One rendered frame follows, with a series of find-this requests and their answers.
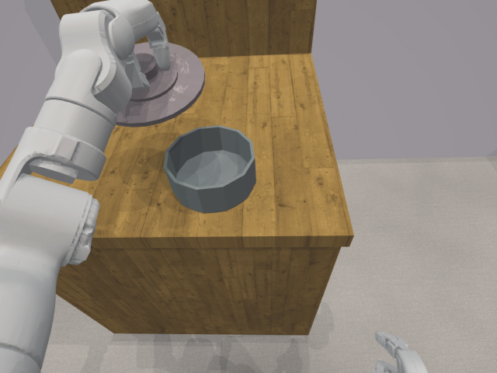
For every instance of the left robot hand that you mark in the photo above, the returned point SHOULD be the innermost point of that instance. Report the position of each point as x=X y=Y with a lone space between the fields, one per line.
x=145 y=21

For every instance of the lid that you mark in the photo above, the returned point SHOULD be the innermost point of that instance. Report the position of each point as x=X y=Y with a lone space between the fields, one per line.
x=172 y=91

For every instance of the pot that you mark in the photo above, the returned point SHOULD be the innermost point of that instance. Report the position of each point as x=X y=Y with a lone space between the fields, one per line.
x=211 y=169

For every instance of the table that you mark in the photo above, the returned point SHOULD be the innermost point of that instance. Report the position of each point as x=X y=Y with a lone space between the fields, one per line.
x=260 y=268

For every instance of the robot left upper arm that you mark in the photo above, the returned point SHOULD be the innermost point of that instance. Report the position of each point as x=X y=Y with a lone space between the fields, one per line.
x=43 y=227

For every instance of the right robot hand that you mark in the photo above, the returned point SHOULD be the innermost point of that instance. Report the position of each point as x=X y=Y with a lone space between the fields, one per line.
x=408 y=361

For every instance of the left robot forearm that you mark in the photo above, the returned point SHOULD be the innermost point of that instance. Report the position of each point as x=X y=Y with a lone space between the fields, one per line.
x=90 y=88

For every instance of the knob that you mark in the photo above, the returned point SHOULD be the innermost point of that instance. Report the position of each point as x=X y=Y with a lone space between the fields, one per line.
x=148 y=65

